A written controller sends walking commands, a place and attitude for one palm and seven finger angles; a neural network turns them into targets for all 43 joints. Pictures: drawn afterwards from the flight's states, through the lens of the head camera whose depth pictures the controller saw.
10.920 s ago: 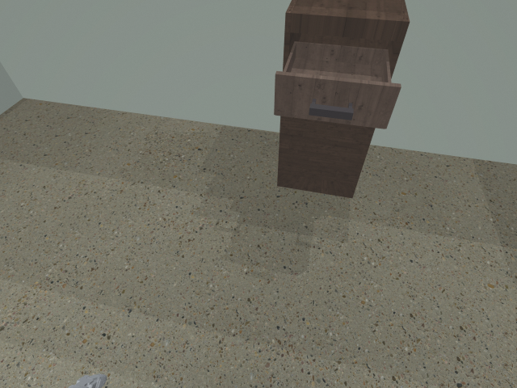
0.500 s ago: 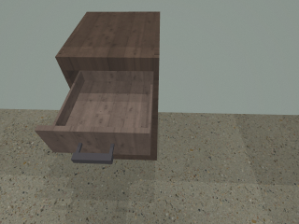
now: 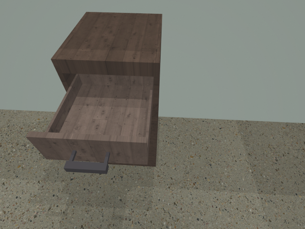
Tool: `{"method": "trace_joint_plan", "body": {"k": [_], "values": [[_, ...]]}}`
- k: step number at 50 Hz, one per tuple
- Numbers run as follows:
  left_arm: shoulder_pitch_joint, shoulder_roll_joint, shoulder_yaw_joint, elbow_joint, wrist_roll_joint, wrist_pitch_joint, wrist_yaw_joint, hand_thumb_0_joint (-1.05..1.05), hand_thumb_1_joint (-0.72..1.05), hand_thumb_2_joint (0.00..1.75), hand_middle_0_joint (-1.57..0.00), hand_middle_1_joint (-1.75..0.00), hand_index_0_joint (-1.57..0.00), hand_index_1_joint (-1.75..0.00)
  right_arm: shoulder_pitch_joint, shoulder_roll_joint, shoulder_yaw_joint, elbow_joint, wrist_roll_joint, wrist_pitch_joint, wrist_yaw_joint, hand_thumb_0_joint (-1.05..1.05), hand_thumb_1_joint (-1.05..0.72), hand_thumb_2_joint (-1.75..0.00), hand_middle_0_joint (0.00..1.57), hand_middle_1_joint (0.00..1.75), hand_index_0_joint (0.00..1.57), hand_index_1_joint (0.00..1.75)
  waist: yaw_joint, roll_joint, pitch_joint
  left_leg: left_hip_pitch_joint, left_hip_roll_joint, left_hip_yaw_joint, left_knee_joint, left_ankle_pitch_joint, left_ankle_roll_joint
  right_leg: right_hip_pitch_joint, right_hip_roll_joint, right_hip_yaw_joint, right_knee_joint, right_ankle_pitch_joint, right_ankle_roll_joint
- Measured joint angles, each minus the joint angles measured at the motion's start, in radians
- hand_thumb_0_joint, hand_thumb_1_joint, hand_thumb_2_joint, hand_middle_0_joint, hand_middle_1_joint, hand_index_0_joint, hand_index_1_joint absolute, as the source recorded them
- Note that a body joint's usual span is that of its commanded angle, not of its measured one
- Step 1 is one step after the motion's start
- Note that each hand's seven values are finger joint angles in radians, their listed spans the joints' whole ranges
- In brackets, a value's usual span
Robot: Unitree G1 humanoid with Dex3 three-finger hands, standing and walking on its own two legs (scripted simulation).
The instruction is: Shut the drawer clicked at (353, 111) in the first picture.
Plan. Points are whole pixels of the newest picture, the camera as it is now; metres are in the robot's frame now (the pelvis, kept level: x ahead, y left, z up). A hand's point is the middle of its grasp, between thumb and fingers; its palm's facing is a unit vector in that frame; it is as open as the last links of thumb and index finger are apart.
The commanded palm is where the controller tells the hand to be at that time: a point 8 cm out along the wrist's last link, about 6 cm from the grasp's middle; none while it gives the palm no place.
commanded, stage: come to a stop and stand still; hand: left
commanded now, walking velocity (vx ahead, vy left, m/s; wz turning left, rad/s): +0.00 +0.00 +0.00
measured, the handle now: (88, 160) +0.31 +0.22 -0.05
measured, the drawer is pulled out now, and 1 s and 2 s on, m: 0.30 0.30 0.30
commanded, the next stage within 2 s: look again from close up in 0.32 s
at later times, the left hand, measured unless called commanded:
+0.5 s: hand out of the picture -0.01 +0.15 -0.17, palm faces +0.04 -0.98 -0.18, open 7.4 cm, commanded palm none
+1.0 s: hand out of the picture -0.03 +0.14 -0.17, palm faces +0.05 -0.98 -0.17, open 7.4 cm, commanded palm none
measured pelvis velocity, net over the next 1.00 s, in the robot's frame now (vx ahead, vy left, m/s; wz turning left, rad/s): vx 0.00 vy -0.02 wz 0.01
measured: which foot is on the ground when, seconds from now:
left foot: down 0.00-1.00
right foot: down 0.00-1.00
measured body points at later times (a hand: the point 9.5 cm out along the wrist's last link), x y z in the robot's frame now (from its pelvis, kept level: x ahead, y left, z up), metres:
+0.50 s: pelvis +0.00 -0.01 +0.00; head +0.02 -0.02 +0.45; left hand -0.01 +0.20 -0.16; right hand +0.00 -0.23 -0.16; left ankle -0.02 +0.12 -0.74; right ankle -0.03 -0.09 -0.74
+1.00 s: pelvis +0.00 -0.02 +0.00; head +0.01 -0.03 +0.45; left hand -0.03 +0.19 -0.16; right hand -0.01 -0.23 -0.17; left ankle -0.02 +0.12 -0.74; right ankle -0.03 -0.09 -0.74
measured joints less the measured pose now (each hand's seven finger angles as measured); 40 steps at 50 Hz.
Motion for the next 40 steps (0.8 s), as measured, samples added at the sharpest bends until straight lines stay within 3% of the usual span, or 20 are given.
{"method": "trace_joint_plan", "body": {"k": [40], "values": [[0.033, -0.018, 0.007, 0.004, 0.000, -0.004, 0.001, 0.00, 0.90, 0.90, -0.20, -0.30, -0.20, -0.30, 0.032, 0.026, 0.001, 0.013, 0.001, 0.001, -0.007, 0.01, -0.92, -0.89, 0.20, 0.30, 0.20, 0.29, 0.004, -0.001, -0.010, 0.012, 0.019, -0.020, -0.013, 0.008, -0.024, 0.019, 0.020, -0.020, -0.017, 0.002, -0.025]]}}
